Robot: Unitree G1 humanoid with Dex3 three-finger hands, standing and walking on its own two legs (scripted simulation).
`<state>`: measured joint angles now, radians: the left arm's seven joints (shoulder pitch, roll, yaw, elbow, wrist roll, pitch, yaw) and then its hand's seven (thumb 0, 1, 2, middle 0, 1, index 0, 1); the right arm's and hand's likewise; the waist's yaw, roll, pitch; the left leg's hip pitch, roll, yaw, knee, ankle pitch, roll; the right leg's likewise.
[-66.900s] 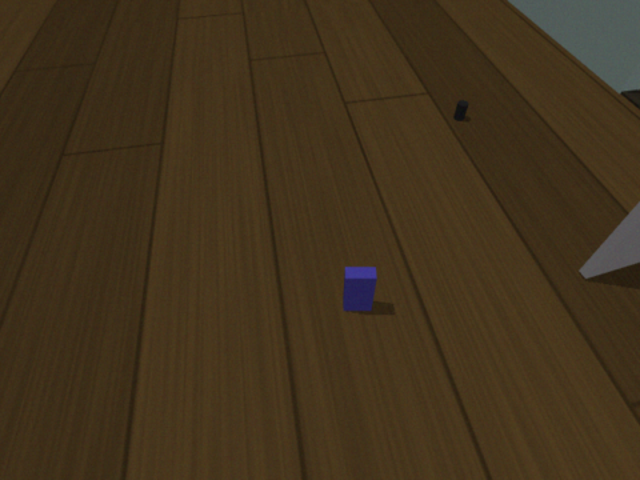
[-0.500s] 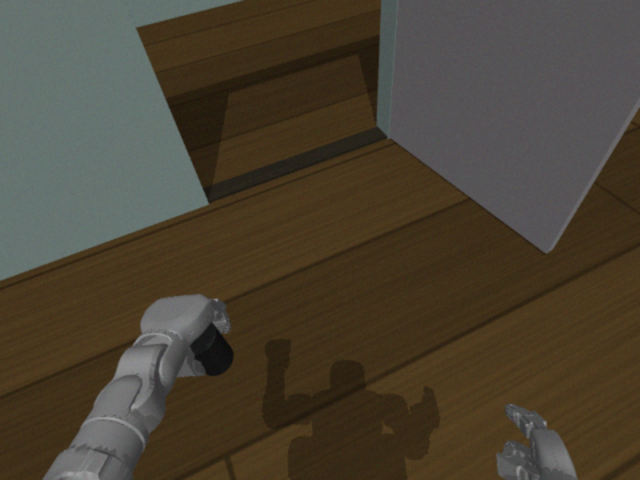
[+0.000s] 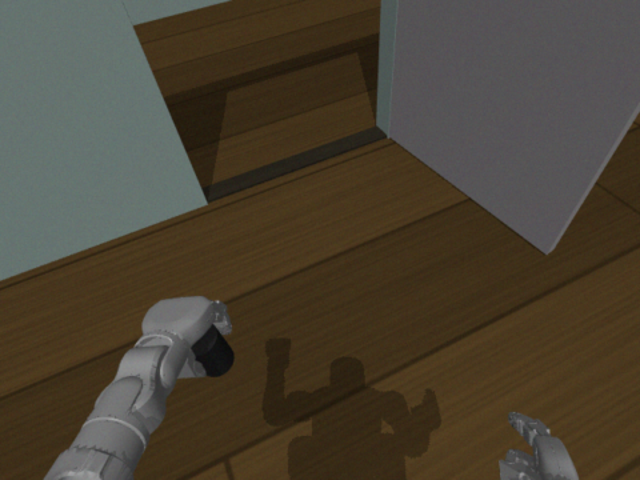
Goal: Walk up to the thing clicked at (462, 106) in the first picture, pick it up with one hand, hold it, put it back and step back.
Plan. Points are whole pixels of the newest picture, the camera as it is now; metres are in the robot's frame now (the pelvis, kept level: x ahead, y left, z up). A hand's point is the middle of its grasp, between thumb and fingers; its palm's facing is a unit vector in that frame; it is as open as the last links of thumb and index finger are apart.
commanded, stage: hold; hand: left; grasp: from above
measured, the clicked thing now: (208, 349) +0.31 +0.20 -0.07
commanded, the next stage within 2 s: crouch in 0.02 s
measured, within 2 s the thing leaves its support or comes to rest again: neither
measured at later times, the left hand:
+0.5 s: hand (207, 367) +0.30 +0.21 -0.11, palm faces -0.44 +0.00 -0.90, open 8.1 cm
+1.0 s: hand (257, 375) +0.37 +0.19 -0.35, palm faces -0.44 +0.03 -0.90, open 8.1 cm
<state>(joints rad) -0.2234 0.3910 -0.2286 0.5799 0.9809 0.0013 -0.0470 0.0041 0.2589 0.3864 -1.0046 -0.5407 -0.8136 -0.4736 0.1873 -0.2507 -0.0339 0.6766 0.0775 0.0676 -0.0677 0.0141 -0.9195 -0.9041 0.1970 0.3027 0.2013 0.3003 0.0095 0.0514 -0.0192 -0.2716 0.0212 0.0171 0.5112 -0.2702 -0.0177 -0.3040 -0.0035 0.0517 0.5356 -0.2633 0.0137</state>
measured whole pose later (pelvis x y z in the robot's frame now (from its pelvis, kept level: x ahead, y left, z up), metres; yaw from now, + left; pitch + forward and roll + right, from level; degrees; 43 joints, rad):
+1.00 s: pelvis -0.08 +0.01 -0.23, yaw +0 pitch +33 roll -2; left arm -0.87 0.38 -0.12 1.32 1.12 0.03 0.33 -0.04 0.25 0.39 -1.03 -0.50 -0.82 -0.47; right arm 0.26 -0.22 -0.05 0.76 -0.04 0.00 -0.02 0.01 -0.91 -0.90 0.20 0.30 0.20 0.30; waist -0.19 0.06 -0.19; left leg -1.69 0.01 -0.03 1.72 -0.61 0.00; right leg -1.68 0.01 0.03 1.68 -0.58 0.04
